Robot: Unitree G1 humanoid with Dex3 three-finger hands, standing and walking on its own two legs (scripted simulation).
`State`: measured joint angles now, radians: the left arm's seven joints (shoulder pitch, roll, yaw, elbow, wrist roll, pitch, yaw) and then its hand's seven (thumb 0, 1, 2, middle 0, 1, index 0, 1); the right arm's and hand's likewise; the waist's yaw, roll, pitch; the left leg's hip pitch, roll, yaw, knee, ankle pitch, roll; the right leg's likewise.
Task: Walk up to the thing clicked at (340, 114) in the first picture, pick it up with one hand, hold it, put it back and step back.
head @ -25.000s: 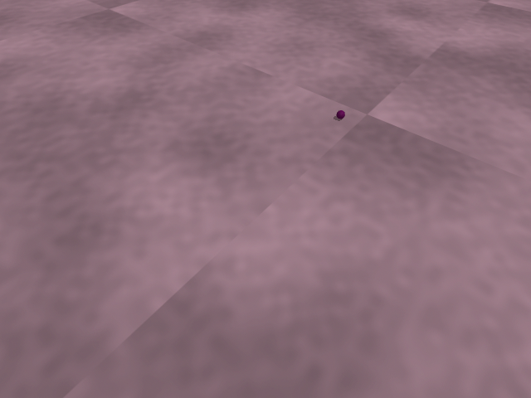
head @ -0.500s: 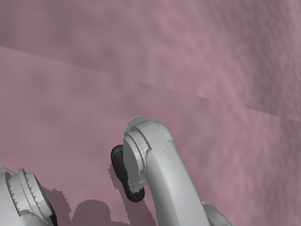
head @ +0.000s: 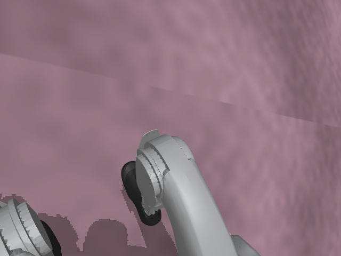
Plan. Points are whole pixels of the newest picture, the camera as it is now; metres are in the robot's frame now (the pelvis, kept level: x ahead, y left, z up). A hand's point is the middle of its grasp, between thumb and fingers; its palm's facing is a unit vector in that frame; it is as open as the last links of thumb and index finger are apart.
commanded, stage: rest palm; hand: left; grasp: from above
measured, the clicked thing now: out of the picture +0.50 +0.36 -0.28
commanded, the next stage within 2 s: close in 0.22 s
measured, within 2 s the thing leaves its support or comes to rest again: neither
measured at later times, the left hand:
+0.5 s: hand out of the picture +0.48 +0.35 -0.25, palm faces -0.44 -0.16 -0.88, open 13.0 cm
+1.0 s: hand out of the picture +0.49 +0.35 -0.26, palm faces -0.43 -0.16 -0.89, open 11.7 cm
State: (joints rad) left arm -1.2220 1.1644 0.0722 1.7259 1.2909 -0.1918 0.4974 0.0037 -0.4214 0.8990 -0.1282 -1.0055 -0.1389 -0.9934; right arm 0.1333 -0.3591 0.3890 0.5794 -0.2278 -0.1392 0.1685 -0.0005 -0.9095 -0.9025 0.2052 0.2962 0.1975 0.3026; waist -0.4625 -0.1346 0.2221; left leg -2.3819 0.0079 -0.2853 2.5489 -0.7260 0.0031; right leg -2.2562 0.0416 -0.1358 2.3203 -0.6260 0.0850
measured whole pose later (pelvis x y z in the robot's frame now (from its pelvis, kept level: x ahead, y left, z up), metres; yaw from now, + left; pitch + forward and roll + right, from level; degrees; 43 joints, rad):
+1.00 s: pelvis +0.00 +0.01 +0.00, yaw -1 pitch +30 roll -18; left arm -1.21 1.18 0.08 1.68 1.30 -0.21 0.49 0.00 -0.10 0.65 -0.32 -0.87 -0.36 -0.83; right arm 0.12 -0.35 0.40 0.57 -0.23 -0.14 0.16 0.00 -0.90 -0.90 0.21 0.30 0.20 0.30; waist -0.45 -0.15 0.23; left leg -2.38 0.02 -0.28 2.55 -0.73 0.02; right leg -2.25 0.04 -0.14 2.31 -0.62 0.07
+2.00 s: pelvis +0.00 +0.00 +0.00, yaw -1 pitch +30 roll -18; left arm -1.19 1.19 0.08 1.65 1.27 -0.22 0.46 0.00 0.42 0.28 -0.73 -0.55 -0.82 -0.49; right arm 0.11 -0.36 0.41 0.57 -0.24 -0.12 0.15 0.00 -0.89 -0.89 0.21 0.30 0.20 0.30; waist -0.44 -0.15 0.24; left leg -2.38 0.02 -0.29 2.55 -0.73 0.02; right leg -2.25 0.03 -0.15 2.31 -0.62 0.08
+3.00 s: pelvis -0.01 +0.00 +0.02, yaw +5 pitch +34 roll -14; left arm -1.13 0.95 0.05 1.30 1.23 -0.14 0.14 -0.02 0.41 0.10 -0.87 -0.41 -0.97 -0.33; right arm 0.16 -0.35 0.19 0.53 -0.13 0.04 0.12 0.00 -0.90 -0.90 0.21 0.30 0.20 0.30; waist -0.33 -0.01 0.06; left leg -2.38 -0.01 -0.20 2.42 -0.65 0.01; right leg -2.26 -0.03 -0.09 2.26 -0.61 0.05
